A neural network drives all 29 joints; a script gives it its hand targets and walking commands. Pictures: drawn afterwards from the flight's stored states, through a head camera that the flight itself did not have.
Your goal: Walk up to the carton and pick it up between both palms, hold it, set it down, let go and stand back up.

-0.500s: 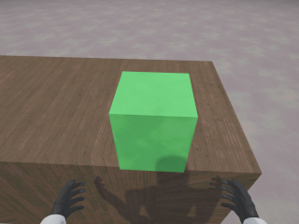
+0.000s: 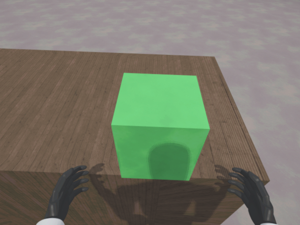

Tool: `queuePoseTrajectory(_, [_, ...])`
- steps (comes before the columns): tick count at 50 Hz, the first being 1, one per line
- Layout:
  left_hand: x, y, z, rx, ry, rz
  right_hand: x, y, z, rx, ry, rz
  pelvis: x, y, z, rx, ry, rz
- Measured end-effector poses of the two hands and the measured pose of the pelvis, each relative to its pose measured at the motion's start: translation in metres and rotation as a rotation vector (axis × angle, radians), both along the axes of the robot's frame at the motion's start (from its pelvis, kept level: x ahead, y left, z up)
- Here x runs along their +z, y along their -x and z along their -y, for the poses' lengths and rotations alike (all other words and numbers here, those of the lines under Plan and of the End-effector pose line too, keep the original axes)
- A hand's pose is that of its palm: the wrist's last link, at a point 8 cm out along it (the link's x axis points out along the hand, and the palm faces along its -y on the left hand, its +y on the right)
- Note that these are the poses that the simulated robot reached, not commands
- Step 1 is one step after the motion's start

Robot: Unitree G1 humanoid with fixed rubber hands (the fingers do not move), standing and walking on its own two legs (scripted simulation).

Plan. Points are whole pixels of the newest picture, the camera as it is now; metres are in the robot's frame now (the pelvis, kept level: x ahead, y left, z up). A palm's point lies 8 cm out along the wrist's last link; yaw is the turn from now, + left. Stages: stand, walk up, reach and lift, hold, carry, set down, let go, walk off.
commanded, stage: reach and lift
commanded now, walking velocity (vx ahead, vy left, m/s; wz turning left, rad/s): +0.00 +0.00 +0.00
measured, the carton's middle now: (157, 128) +0.39 +0.00 +0.06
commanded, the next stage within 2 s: none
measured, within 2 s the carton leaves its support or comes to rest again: neither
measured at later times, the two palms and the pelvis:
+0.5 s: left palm (61, 174) +0.22 +0.21 +0.11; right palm (256, 181) +0.21 -0.22 +0.09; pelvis -0.03 -0.01 +0.00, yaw +0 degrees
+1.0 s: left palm (68, 130) +0.30 +0.21 +0.15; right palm (259, 139) +0.29 -0.23 +0.14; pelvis -0.02 -0.01 +0.00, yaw -1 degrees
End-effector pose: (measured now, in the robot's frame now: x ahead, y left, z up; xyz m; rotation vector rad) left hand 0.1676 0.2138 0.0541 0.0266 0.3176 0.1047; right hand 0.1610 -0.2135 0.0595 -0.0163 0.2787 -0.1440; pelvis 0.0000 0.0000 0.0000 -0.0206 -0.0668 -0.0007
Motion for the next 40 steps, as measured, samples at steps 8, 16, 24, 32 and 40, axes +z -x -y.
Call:
queuePoseTrajectory(8, [0.007,0.004,0.002,0.025,0.005,0.018,0.003,-0.003,-0.004,0.009,-0.038,0.0,0.0,0.007,0.003,0.0,-0.005,0.016])
queuePoseTrajectory(16, [0.031,-0.01,0.004,0.021,0.006,0.049,0.017,-0.021,-0.001,0.009,-0.018,0.04,-0.001,0.02,0.007,0.005,-0.014,0.006])
queuePoseTrajectory(24, [0.049,-0.044,0.004,0.013,0.004,0.048,0.027,-0.05,0.004,0.021,-0.032,0.032,-0.001,0.028,0.01,-0.002,-0.021,-0.008])
queuePoseTrajectory(32, [0.059,-0.078,0.003,0.019,0.029,0.033,0.043,-0.078,0.003,0.014,-0.052,0.069,-0.001,0.028,0.01,-0.003,-0.022,-0.032])
queuePoseTrajectory(40, [0.08,-0.107,0.005,-0.005,0.032,0.071,0.068,-0.106,0.007,0.016,-0.029,0.105,-0.001,0.022,0.008,-0.011,-0.018,-0.03])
